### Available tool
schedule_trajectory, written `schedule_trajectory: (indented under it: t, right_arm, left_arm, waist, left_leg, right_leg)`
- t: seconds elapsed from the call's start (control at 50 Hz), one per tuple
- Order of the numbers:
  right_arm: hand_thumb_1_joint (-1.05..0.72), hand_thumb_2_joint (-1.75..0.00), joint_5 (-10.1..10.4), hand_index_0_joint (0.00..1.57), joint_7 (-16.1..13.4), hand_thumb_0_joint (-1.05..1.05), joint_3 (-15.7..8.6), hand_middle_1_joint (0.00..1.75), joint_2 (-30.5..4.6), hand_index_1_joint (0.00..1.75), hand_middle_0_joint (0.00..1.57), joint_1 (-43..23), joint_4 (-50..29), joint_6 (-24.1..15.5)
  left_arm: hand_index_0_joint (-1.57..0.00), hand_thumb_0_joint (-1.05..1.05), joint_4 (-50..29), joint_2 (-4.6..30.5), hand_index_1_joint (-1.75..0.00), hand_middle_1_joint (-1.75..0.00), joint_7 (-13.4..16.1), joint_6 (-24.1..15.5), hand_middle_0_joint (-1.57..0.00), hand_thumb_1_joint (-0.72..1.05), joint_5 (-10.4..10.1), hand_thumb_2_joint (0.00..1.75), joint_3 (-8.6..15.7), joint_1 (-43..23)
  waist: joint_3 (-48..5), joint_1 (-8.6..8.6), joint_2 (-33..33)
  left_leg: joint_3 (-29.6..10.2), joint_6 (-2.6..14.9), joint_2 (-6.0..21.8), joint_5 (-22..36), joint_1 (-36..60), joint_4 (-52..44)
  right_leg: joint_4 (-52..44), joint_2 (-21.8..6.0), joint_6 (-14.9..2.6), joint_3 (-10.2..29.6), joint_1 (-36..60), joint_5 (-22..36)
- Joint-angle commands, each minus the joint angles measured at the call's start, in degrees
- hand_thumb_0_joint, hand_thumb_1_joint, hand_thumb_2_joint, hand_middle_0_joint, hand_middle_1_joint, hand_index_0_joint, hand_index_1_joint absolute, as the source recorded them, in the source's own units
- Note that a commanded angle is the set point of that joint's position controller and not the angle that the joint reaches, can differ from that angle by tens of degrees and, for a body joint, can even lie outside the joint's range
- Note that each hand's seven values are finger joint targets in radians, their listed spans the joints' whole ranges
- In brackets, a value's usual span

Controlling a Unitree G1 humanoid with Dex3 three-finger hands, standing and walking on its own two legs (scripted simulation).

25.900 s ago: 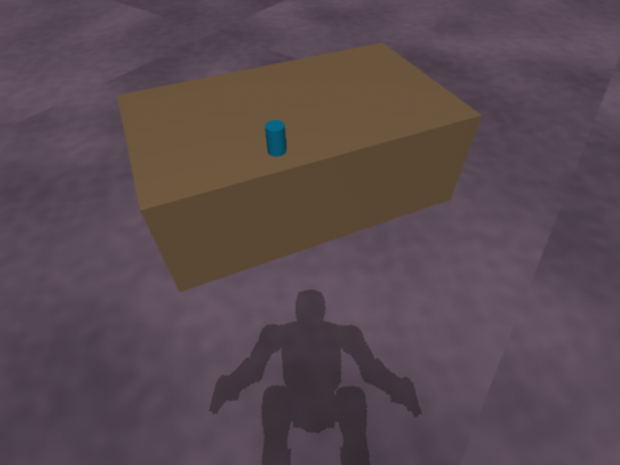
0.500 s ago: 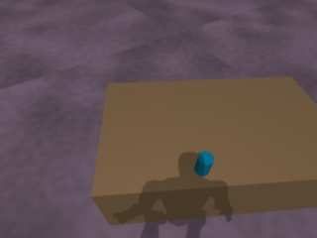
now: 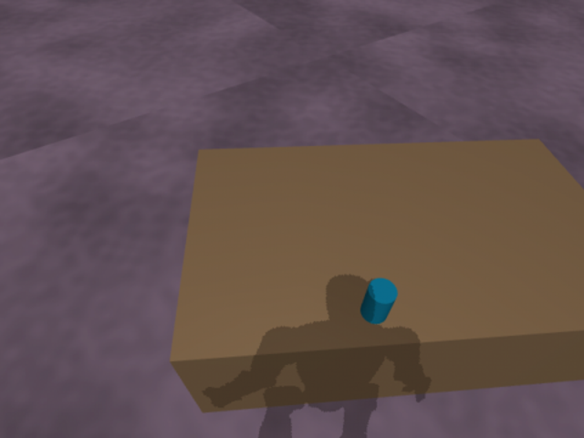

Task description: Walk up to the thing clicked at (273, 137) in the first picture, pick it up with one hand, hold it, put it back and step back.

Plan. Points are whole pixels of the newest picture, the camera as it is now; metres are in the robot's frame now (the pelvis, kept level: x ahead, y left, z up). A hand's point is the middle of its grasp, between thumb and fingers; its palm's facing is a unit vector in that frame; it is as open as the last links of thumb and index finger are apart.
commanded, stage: stand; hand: right
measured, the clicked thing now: (378, 301) +0.46 -0.19 -0.28
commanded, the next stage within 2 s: step back in 1.06 s
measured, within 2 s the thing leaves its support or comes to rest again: neither
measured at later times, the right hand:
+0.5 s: hand out of the picture +0.07 -0.25 -0.15, palm faces +0.00 +0.94 -0.35, open 7.4 cm
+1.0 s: hand out of the picture +0.07 -0.25 -0.15, palm faces -0.01 +0.94 -0.35, open 7.4 cm
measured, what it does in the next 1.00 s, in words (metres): stands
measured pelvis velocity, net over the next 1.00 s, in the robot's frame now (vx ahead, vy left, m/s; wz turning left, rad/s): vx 0.00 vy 0.00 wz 0.02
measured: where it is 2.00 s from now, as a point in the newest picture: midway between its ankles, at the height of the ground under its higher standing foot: outside the picture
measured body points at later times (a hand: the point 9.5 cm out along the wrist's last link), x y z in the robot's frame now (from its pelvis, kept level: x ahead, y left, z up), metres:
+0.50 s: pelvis +0.00 +0.00 +0.00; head +0.01 +0.02 +0.45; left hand +0.07 +0.30 -0.14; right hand +0.07 -0.30 -0.13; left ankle +0.03 +0.11 -0.75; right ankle -0.04 -0.15 -0.75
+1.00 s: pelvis +0.00 +0.00 +0.00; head +0.01 +0.01 +0.45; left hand +0.06 +0.30 -0.14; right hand +0.07 -0.30 -0.13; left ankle +0.03 +0.11 -0.75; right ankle -0.04 -0.15 -0.75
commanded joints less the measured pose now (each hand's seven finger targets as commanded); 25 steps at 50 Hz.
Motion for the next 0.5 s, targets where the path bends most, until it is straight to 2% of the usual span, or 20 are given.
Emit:
schedule_trajectory:
  t: [0.0, 0.12, 0.14, 0.16, 0.18, 0.26, 0.32, 0.42, 0.48]
  right_arm:
    - [-0.90, -0.90, 0.3, 0.20, -0.8, 0.00, -2.2, 0.30, -12.8, 0.30, 0.20, -2.1, -2.8, -1.4]
    - [-0.90, -0.90, 0.2, 0.20, -0.8, 0.00, -2.2, 0.30, -12.9, 0.30, 0.20, -2.0, -2.8, -1.4]
    - [-0.90, -0.90, 0.2, 0.20, -0.7, 0.00, -2.2, 0.30, -13.1, 0.30, 0.20, -2.6, -3.1, -1.5]
    - [-0.90, -0.90, 0.2, 0.20, -0.7, 0.00, -2.3, 0.30, -13.2, 0.30, 0.20, -2.6, -3.1, -1.5]
    - [-0.90, -0.90, 0.2, 0.20, -0.7, 0.00, -2.3, 0.30, -13.1, 0.30, 0.20, -2.6, -3.2, -1.6]
    - [-0.90, -0.90, 0.3, 0.20, -0.8, 0.00, -2.3, 0.30, -13.1, 0.30, 0.20, -2.2, -3.2, -1.7]
    - [-0.90, -0.90, 0.3, 0.20, -0.7, 0.00, -2.2, 0.30, -13.0, 0.30, 0.20, -2.3, -3.0, -1.5]
    - [-0.90, -0.90, 0.3, 0.20, -0.7, 0.00, -2.5, 0.30, -13.4, 0.30, 0.20, -2.7, -3.3, -1.6]
    - [-0.90, -0.90, 0.3, 0.20, -0.6, 0.00, -2.5, 0.30, -13.2, 0.30, 0.20, -2.7, -3.1, -1.4]
  left_arm:
    - [-0.20, 0.00, -2.9, 11.0, -0.30, -0.30, 0.9, -0.8, -0.20, 0.90, -0.1, 0.90, 2.2, -1.2]
    - [-0.20, 0.00, -3.1, 11.7, -0.30, -0.30, 0.8, -0.7, -0.20, 0.90, -0.1, 0.90, 2.4, -1.7]
    - [-0.20, 0.00, -3.2, 11.3, -0.30, -0.30, 0.8, -0.7, -0.20, 0.90, -0.1, 0.90, 2.3, -1.6]
    - [-0.20, 0.00, -3.0, 11.0, -0.30, -0.30, 0.8, -0.7, -0.20, 0.90, -0.1, 0.90, 2.1, -1.1]
    - [-0.20, 0.00, -3.4, 11.2, -0.30, -0.30, 0.8, -0.8, -0.20, 0.90, 0.1, 0.90, 2.2, -1.5]
    - [-0.20, 0.00, -3.6, 11.5, -0.30, -0.30, 0.9, -0.9, -0.20, 0.90, 0.0, 0.90, 2.2, -1.4]
    - [-0.20, 0.00, -3.5, 11.1, -0.30, -0.30, 0.8, -0.7, -0.20, 0.90, -0.1, 0.90, 2.2, -1.5]
    - [-0.20, 0.00, -3.9, 11.6, -0.30, -0.30, 0.8, -0.9, -0.20, 0.90, 0.0, 0.90, 2.4, -1.2]
    - [-0.20, 0.00, -3.7, 11.3, -0.30, -0.30, 0.8, -0.9, -0.20, 0.90, -0.1, 0.90, 2.2, -1.0]
  waist:
    - [-3.1, 0.18, 2.2]
    - [-3.1, 0.22, 2.4]
    - [-3.1, 0.28, 2.2]
    - [-2.9, 0.34, 2.1]
    - [-3.9, 0.39, 1.7]
    - [-4.3, 0.12, 1.7]
    - [-2.3, 0.14, 1.8]
    - [-4.5, 0.33, 1.8]
    - [-2.6, 0.06, 1.3]
  left_leg:
    - [-7.1, 0.49, 6.9, 8.0, 5.3, -2.9]
    - [-7.5, 0.39, 6.8, 5.9, 4.9, -4.2]
    - [-7.6, 0.47, 7.0, 7.9, 4.9, -3.9]
    - [-7.6, 0.48, 6.8, 7.3, 5.0, -3.8]
    - [-7.5, 0.65, 7.2, 9.5, 5.5, -3.2]
    - [-7.4, 0.49, 7.0, 11.3, 6.1, -3.0]
    - [-7.9, 0.34, 6.9, 7.2, 4.1, -4.0]
    - [-7.5, 0.64, 6.9, 10.4, 6.5, -3.1]
    - [-7.8, 0.54, 6.8, 7.3, 5.1, -3.6]
  right_leg:
    - [-3.4, -5.5, -2.48, 3.1, -4.8, 8.5]
    - [-3.3, -5.5, -2.66, 2.9, -4.5, 6.8]
    - [-3.2, -5.5, -2.58, 2.7, -4.6, 7.6]
    - [-3.5, -5.6, -2.50, 2.6, -4.8, 7.1]
    - [-3.4, -5.8, -2.49, 2.7, -4.2, 8.7]
    - [-3.1, -5.8, -2.37, 2.5, -4.1, 10.5]
    - [-3.7, -5.8, -2.44, 2.5, -4.8, 6.8]
    - [-3.6, -6.0, -2.56, 2.4, -4.3, 9.4]
    - [-4.0, -6.0, -2.51, 2.3, -5.0, 7.1]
